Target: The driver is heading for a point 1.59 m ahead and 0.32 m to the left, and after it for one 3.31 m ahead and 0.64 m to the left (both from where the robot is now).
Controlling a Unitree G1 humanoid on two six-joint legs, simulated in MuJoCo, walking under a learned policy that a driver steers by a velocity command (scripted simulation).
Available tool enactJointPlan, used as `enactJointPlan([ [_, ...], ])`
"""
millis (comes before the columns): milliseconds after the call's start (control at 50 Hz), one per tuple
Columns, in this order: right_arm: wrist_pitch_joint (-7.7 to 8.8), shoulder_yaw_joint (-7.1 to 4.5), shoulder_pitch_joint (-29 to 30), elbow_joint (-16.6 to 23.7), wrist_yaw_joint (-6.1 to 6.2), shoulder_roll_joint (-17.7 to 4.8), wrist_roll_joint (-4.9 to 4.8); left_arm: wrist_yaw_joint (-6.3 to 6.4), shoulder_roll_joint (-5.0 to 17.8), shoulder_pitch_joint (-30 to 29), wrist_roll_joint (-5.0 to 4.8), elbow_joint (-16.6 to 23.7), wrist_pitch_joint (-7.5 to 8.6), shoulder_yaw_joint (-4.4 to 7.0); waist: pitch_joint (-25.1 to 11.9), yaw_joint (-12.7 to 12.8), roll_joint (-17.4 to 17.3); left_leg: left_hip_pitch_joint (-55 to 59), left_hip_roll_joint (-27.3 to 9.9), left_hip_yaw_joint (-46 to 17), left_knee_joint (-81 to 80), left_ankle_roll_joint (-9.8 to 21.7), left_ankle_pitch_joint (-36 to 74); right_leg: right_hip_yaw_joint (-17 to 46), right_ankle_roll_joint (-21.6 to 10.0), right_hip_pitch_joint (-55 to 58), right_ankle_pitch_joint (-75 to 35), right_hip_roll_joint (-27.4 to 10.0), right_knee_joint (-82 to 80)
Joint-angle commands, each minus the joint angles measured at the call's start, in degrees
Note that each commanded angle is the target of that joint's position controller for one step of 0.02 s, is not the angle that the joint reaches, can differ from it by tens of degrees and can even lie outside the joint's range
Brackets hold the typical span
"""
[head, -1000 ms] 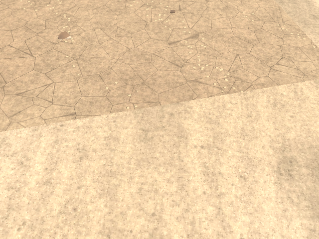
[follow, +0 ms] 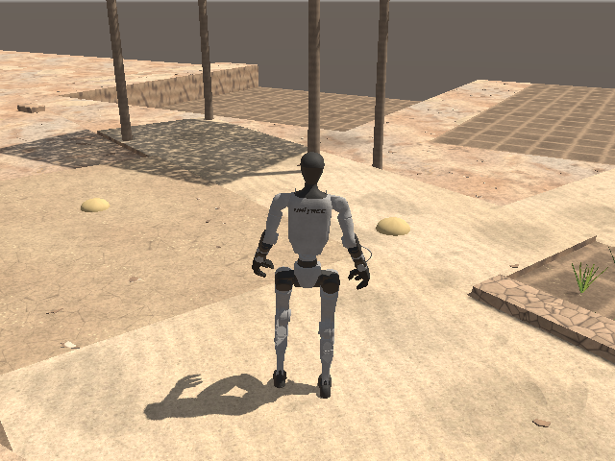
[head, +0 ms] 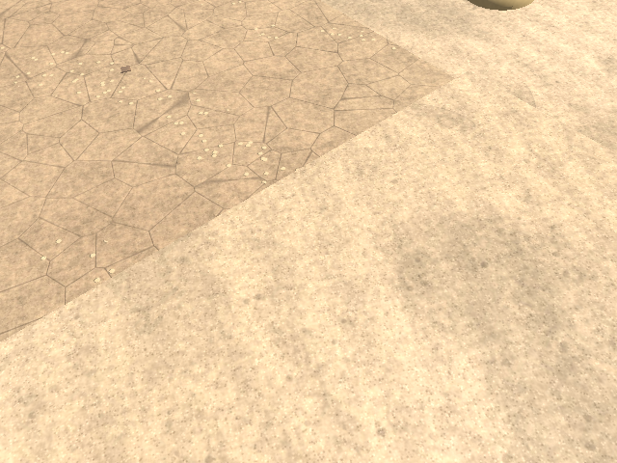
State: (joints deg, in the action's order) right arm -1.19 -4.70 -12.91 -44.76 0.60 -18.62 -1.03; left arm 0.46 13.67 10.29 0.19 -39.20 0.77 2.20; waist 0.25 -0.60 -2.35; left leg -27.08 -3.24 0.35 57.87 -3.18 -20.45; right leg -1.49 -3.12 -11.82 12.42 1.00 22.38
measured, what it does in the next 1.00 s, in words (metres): walks ahead, turning left: left foot, then right foot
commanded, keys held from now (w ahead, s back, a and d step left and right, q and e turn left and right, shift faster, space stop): w+q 0.52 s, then w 0.18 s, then w+e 0.30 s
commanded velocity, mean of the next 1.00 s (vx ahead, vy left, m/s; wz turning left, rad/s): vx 0.43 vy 0.00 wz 0.24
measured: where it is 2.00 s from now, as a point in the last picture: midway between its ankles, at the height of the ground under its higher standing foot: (237, 291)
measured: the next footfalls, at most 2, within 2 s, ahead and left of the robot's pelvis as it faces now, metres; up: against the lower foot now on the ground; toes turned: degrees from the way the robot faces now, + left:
left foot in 0.36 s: +0.17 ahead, +0.20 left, +0.00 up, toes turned +15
right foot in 0.86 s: +0.57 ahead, +0.14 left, +0.00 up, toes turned +19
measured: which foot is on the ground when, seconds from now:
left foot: up 0.00-0.34, down 0.36-0.86, up 0.88-1.00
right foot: down 0.00-0.36, up 0.38-0.84, down 0.86-1.00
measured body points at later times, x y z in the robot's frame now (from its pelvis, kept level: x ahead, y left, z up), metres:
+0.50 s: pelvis +0.15 +0.11 -0.01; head +0.17 +0.14 +0.44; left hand +0.20 +0.41 -0.12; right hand +0.31 -0.14 -0.10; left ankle +0.13 +0.19 -0.75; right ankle +0.13 -0.06 -0.66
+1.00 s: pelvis +0.45 +0.17 -0.01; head +0.48 +0.18 +0.43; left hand +0.50 +0.47 -0.12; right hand +0.61 -0.06 -0.13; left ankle +0.28 +0.25 -0.64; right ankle +0.53 +0.12 -0.75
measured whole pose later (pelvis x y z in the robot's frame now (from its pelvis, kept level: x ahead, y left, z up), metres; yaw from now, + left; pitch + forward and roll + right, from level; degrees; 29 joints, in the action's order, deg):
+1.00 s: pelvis +0.45 +0.17 -0.01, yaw +16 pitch +1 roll -1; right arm 5.0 -1.7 -16.8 -42.6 0.1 -16.2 -0.2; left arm -2.5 16.6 11.4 -0.7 -42.0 4.7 3.4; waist 2.8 0.1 -0.8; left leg -20.0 1.0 -3.6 69.2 1.4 -22.0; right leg -0.4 -5.5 -20.3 7.4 6.6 26.5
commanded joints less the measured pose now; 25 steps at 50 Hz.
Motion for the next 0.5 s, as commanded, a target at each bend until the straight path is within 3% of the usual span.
enactJointPlan([
  [20, 2.03, -0.85, 4.7, 4.6, -0.09, -4.2, -0.39, 0.89, 9.8, 1.8, 0.35, 1.3, 2.34, 3.16, 0.7, 2.8, 9.4, -11.7, -1.5, -3.4, -4.1, 1.2, 5.1, 15.4, -8.7, 9.5, 12.7, -16.2, -15.2],
  [120, 2.83, -0.15, 4.9, 4.7, -0.94, -2.4, -0.26, 0.6, 11.2, 2.8, -0.13, -0.6, 3.76, 4.19, 1.7, 3.0, 8.3, -10.7, -2.4, -3.3, -11.2, 1.8, 7.8, 10.4, -8.7, 9.3, 9.7, -18.0, -17.0],
  [260, 2.73, 0.68, 7.7, 7.2, -2.46, -2.0, -0.44, -0.43, 13.3, 4.3, -1.31, -2.9, 3.67, 5.43, 3.9, 3.7, 7.5, -6.3, -3.1, 0.5, -18.3, 4.3, 5.7, 2.6, -7.3, 8.4, 6.9, -19.2, -15.1],
  [300, 2.67, 0.64, 6.6, 7.5, -2.83, -2.2, -0.54, -0.67, 13.7, 3.9, -1.81, -3.3, 3.19, 5.59, 3.8, 2.6, 6.8, -2.5, -2.1, 2.7, -20.4, 6.0, 5.1, 0.5, -6.3, 7.7, 6.4, -19.2, -12.3],
  [320, 2.66, 0.35, 3.9, 6.8, -2.88, -2.4, -0.47, -0.7, 13.8, 2.7, -2.03, -3.2, 2.9, 5.53, 3.0, 0.7, 5.9, 3.0, -0.3, 4.9, -23.0, 7.0, 6.3, -1.9, -5.1, 5.5, 3.5, -18.1, -8.2],
  [340, 2.58, -0.7, -1.3, 5.3, -2.66, -4.0, -0.42, -0.67, 13.1, 2.4, -1.77, -3.2, 2.78, 5.23, 0.4, -1.9, 5.0, 12.1, 2.9, 7.3, -24.3, 8.2, 5.9, -5.2, -3.5, 1.8, -5.6, -16.0, 0.3],
  [360, 2.45, -2.93, -10.8, 2.8, -2.13, -8.2, -1.02, -0.63, 10.4, 3.1, -0.84, -2.9, 2.87, 4.14, -5.1, -5.9, 0.6, 25.5, 4.0, 4.4, -25.9, 10.5, 5.6, -9.6, -0.6, -3.7, -13.4, -12.0, 16.5],
  [380, 2.44, -5.03, -16.9, 2.6, -1.13, -17.2, -1.02, -0.48, 5.7, 1.9, 1.15, 1.4, 3.55, 2.44, -7.2, -6.4, -16.6, 38.7, -10.9, -26.1, -35.1, 19.8, -2.9, -11.7, 5.7, -25.8, 7.5, -3.2, 42.2],
  [400, 3.96, -3.72, -15.9, 4.8, -1.76, -15.7, -0.47, -0.44, 6.6, -0.5, 0.07, 2.6, 5.47, 2.14, -12.1, -6.4, -13.2, 42.5, -16.9, -47.6, -45.8, 25.0, -11.6, 3.2, 5.6, -36.4, 20.3, 1.2, 52.3],
  [420, 4.92, -2.45, -13.1, 5.3, -2.09, -11.4, -0.01, -1.18, 10.6, -2.7, -2.31, 3.1, 6.66, 2.97, -7.6, -6.2, -8.3, 40.8, -17.3, -41.6, -46.2, 23.7, -10.4, 5.7, 3.7, -41.8, 16.3, -2.6, 54.7],
  [440, 5.33, -1.66, -10.9, 5.9, -2.17, -8.7, 0.08, -1.39, 11.0, -2.7, -2.4, 2.8, 7.31, 2.87, -5.0, -4.6, -5.3, 36.3, -15.1, -35.0, -44.7, 21.7, -6.1, 5.5, 2.1, -40.5, 11.3, -5.0, 51.7],
  [460, 5.17, -1.06, -7.6, 6.6, -2.06, -7.0, 0.03, -1.15, 10.8, -2.4, -0.9, 2.2, 7.51, 2.96, -2.5, -2.6, -0.8, 30.7, -12.8, -29.4, -44.2, 19.9, -0.4, 5.5, 2.0, -37.5, 7.1, -6.9, 47.0],
  [480, 5.11, -0.48, -5.0, 7.5, -1.77, -5.7, 0.45, -1.05, 10.9, -2.0, 0.19, 1.9, 7.24, 3.26, -1.5, -0.9, -1.3, 26.1, -10.6, -25.0, -45.1, 18.7, 5.0, 5.9, 2.2, -33.3, 3.6, -7.9, 42.4],
  [500, 5.08, -0.34, -3.8, 8.3, -1.48, -5.7, 0.8, -1.26, 10.6, -1.7, 0.45, 1.8, 6.72, 3.34, -1.0, 0.0, -2.5, 23.4, -9.2, -22.9, -46.2, 18.5, 9.7, 5.5, 2.8, -30.5, 1.3, -7.7, 40.4],
])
